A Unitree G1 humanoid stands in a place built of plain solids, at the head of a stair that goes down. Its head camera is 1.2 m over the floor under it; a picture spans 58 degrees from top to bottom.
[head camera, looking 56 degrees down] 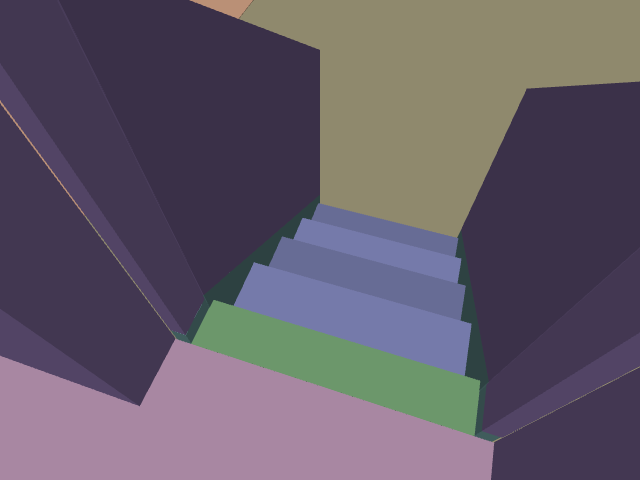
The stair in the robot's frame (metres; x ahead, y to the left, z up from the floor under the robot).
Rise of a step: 0.19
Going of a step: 0.26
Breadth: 0.81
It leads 18 degrees to the right of straight ahead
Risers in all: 5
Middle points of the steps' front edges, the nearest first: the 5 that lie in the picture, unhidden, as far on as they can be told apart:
0.47 -0.06 0.00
0.71 -0.14 -0.19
0.96 -0.21 -0.38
1.21 -0.29 -0.56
1.45 -0.37 -0.75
